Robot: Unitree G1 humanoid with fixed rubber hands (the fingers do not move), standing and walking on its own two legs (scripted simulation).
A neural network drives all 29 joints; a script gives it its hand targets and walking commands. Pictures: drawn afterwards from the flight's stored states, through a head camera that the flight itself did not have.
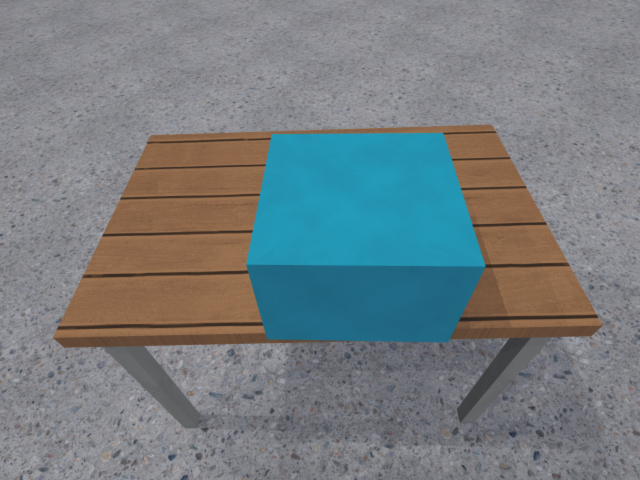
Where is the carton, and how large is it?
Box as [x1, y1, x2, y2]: [246, 133, 485, 341]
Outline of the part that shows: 272,134 246,263 267,338 448,341 485,266 443,134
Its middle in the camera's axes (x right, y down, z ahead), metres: +0.07 -0.01 +0.66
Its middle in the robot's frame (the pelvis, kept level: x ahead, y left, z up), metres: +0.50 -0.04 -0.02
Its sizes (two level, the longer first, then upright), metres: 0.300 0.291 0.206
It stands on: a table, 0.65 m high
